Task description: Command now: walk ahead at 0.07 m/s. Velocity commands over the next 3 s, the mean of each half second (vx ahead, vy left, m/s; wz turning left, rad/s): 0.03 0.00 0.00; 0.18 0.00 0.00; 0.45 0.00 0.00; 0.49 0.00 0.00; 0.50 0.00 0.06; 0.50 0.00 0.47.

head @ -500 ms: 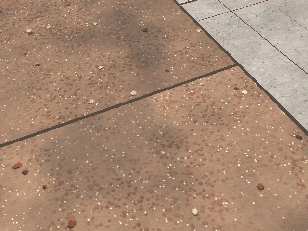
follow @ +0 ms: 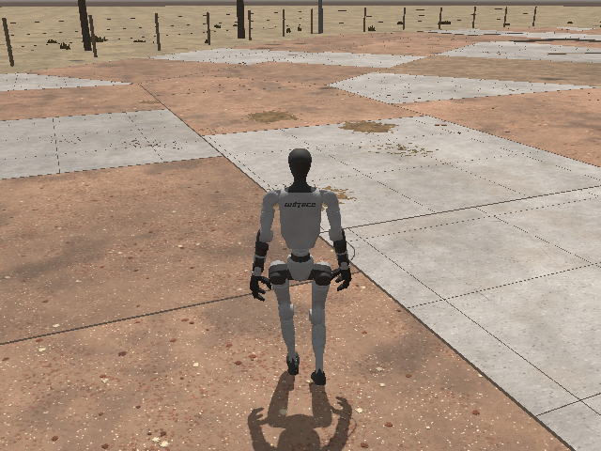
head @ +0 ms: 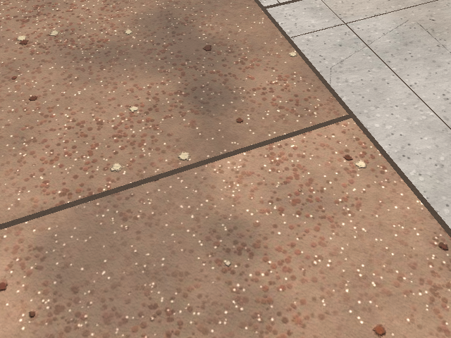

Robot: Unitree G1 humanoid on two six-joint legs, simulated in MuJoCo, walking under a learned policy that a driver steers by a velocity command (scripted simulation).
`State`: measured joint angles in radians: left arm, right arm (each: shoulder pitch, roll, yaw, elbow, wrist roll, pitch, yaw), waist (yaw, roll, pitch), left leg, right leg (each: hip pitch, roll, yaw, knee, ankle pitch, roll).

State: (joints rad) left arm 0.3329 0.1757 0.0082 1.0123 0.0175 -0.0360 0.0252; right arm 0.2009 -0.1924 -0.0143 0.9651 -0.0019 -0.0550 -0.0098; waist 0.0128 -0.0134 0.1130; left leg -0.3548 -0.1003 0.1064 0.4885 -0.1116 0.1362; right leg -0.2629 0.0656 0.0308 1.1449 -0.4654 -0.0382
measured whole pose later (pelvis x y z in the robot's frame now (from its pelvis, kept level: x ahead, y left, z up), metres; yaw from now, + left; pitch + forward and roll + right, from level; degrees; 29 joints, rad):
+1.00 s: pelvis +0.14 +0.00 +0.00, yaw +1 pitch +0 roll +0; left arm 0.50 0.19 0.04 1.15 0.02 -0.06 0.02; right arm 0.24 -0.18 -0.04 1.01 -0.02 -0.08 0.01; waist 0.02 -0.05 0.01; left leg -0.31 -0.01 0.09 0.56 -0.26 0.07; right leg -0.06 -0.01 -0.01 0.52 -0.43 -0.03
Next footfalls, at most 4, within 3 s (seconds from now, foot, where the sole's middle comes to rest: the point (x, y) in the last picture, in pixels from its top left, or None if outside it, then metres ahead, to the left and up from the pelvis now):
0.26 right None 0.07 -0.13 -0.76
0.98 left None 0.20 0.09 -0.76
1.46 right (256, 299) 0.55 -0.06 -0.76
2.02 left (200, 211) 0.86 0.13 -0.76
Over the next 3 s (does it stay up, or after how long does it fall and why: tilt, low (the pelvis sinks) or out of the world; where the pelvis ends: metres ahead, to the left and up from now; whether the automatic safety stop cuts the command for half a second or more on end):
stays up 1.20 0.05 0.01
